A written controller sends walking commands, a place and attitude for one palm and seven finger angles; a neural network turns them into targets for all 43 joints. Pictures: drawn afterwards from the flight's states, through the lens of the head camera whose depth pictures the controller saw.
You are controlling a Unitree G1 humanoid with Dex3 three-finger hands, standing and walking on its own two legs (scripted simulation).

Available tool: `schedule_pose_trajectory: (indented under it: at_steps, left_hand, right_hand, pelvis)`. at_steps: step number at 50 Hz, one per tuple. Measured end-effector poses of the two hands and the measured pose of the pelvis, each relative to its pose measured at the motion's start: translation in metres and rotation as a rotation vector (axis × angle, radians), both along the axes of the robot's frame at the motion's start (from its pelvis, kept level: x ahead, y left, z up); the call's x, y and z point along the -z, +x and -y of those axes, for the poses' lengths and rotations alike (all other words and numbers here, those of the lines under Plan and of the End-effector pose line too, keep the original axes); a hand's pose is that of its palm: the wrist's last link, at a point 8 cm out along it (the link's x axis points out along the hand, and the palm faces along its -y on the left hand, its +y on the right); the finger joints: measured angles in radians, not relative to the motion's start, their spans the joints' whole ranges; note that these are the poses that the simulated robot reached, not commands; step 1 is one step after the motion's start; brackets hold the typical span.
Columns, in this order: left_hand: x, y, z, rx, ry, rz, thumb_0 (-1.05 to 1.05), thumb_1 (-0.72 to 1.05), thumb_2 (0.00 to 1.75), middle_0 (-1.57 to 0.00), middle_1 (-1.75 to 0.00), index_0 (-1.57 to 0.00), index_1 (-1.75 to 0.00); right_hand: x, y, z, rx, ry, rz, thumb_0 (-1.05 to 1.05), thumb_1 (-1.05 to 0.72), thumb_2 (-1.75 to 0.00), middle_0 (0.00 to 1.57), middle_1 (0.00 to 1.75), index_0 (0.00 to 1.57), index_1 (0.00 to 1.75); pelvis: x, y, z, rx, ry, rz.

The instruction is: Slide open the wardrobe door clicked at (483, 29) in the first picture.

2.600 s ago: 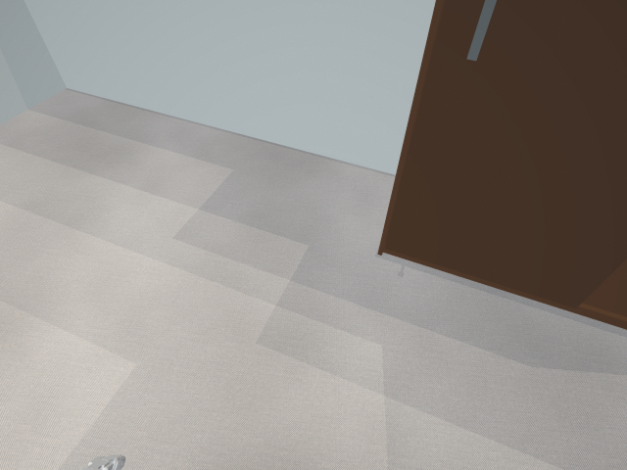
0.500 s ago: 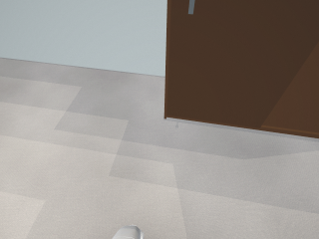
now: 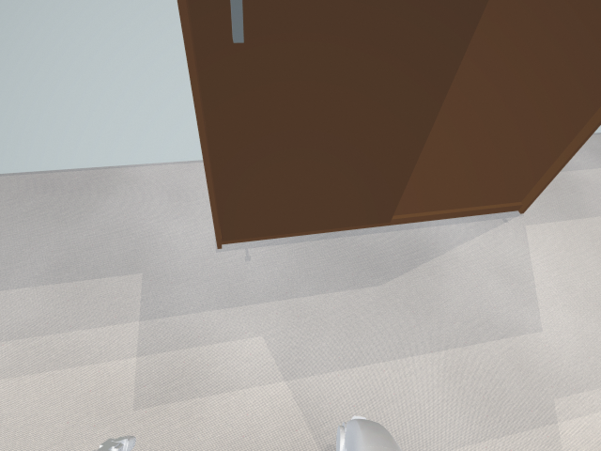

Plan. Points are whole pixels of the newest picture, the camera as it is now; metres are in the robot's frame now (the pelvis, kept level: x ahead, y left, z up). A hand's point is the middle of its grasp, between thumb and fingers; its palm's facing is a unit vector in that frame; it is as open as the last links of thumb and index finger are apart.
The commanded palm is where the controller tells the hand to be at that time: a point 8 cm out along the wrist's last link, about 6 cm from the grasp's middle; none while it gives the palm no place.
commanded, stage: walk to a spot facing it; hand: left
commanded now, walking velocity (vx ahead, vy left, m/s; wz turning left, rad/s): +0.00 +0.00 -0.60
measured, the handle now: out of the picture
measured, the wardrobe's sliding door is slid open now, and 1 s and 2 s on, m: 0.00 0.00 0.00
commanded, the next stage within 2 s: turn to face it in 1.72 s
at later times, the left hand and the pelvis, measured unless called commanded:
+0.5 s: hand (217, 383) +0.24 +0.14 -0.18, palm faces -0.30 -0.93 -0.21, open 7.3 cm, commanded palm none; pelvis +0.08 -0.01 -0.01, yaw -17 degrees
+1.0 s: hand (217, 359) +0.28 +0.15 -0.17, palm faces -0.55 -0.80 -0.21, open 7.4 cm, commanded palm none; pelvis +0.10 +0.03 -0.01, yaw -37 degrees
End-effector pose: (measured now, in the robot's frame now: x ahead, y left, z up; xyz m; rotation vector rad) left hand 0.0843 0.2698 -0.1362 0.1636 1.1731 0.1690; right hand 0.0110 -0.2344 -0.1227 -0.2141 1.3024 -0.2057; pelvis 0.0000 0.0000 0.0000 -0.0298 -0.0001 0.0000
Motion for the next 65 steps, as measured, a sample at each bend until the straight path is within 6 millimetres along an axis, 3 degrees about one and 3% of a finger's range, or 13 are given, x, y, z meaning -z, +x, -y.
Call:
schedule_pose_trajectory:
  at_steps: [7,12,15,18,25,29,32,38,43,48,56,60,65]
  left_hand:
    - [-0.001,0.110,0.042,0.195,-0.010,0.063,0.00,0.91,0.90,-0.19,-0.29,-0.20,-0.30]
    - [0.006,0.169,0.085,0.309,-0.009,0.145,0.00,0.91,0.90,-0.19,-0.30,-0.20,-0.30]
    - [0.005,0.176,0.097,0.323,-0.010,0.144,0.00,0.91,0.90,-0.20,-0.30,-0.20,-0.30]
    - [0.004,0.171,0.098,0.334,-0.003,0.091,0.00,0.90,0.90,-0.20,-0.30,-0.21,-0.30]
    - [0.010,0.165,0.080,0.358,-0.009,0.001,0.00,0.90,0.90,-0.20,-0.30,-0.21,-0.30]
    - [0.021,0.171,0.057,0.354,-0.021,-0.018,0.00,0.90,0.90,-0.20,-0.30,-0.21,-0.30]
    - [0.027,0.177,0.041,0.357,-0.022,-0.038,0.00,0.90,0.90,-0.20,-0.30,-0.21,-0.30]
    - [0.015,0.188,0.023,0.412,-0.012,-0.080,0.00,0.91,0.90,-0.20,-0.30,-0.20,-0.30]
    - [0.009,0.195,0.028,0.476,0.006,-0.117,0.00,0.91,0.90,-0.20,-0.30,-0.20,-0.30]
    - [0.006,0.211,0.058,0.580,0.018,-0.113,0.00,0.91,0.90,-0.19,-0.30,-0.20,-0.30]
    - [-0.002,0.237,0.139,0.757,0.039,0.049,0.00,0.91,0.90,-0.20,-0.30,-0.20,-0.30]
    - [-0.013,0.235,0.158,0.786,0.030,0.071,0.00,0.90,0.90,-0.20,-0.30,-0.20,-0.30]
    - [-0.016,0.230,0.167,0.830,0.017,0.040,0.00,0.90,0.90,-0.20,-0.30,-0.21,-0.30]
  right_hand:
    - [0.016,-0.056,-0.002,0.194,0.034,-0.171,0.01,-0.91,-0.90,0.20,0.30,0.21,0.30]
    - [0.037,-0.069,0.007,0.291,0.074,-0.243,0.01,-0.91,-0.90,0.20,0.30,0.21,0.30]
    - [0.040,-0.049,0.017,0.309,0.063,-0.212,0.01,-0.91,-0.90,0.20,0.30,0.21,0.30]
    - [0.035,-0.010,0.027,0.310,0.042,-0.110,0.01,-0.91,-0.90,0.20,0.30,0.20,0.30]
    - [0.017,0.075,0.033,0.288,-0.005,0.129,0.01,-0.91,-0.90,0.20,0.30,0.20,0.30]
    - [0.008,0.103,0.023,0.285,-0.046,0.206,0.00,-0.91,-0.90,0.20,0.30,0.20,0.30]
    - [0.000,0.108,0.010,0.291,-0.069,0.227,0.00,-0.91,-0.90,0.20,0.30,0.20,0.30]
    - [-0.014,0.087,-0.012,0.360,-0.068,0.197,0.00,-0.91,-0.90,0.20,0.30,0.21,0.30]
    - [-0.010,0.054,-0.026,0.464,-0.046,0.157,0.00,-0.90,-0.90,0.20,0.30,0.21,0.30]
    - [0.004,0.003,-0.036,0.588,-0.009,0.091,0.00,-0.90,-0.90,0.20,0.30,0.21,0.30]
    - [0.043,-0.089,-0.037,0.759,0.053,-0.021,0.01,-0.91,-0.90,0.20,0.30,0.21,0.30]
    - [0.035,-0.102,-0.032,0.789,0.055,-0.034,0.01,-0.91,-0.90,0.20,0.30,0.20,0.30]
    - [0.020,-0.094,-0.019,0.810,0.024,0.036,0.01,-0.91,-0.90,0.20,0.30,0.20,0.30]
  pelvis:
    - [0.010,0.030,0.003,0.097,0.015,-0.003]
    - [0.028,0.054,0.020,0.151,0.028,-0.008]
    - [0.026,0.061,0.023,0.184,0.020,0.012]
    - [0.020,0.068,0.023,0.221,0.019,0.013]
    - [0.015,0.083,0.007,0.304,0.024,-0.005]
    - [0.020,0.094,-0.011,0.349,0.013,-0.010]
    - [0.019,0.100,-0.022,0.392,0.017,-0.003]
    - [0.005,0.107,-0.034,0.470,-0.007,0.000]
    - [0.001,0.109,-0.036,0.538,-0.011,-0.001]
    - [0.003,0.102,-0.031,0.611,-0.001,0.003]
    - [0.023,0.080,-0.009,0.708,0.021,0.017]
    - [0.013,0.078,-0.001,0.748,0.027,0.023]
    - [0.004,0.083,0.009,0.794,0.037,0.017]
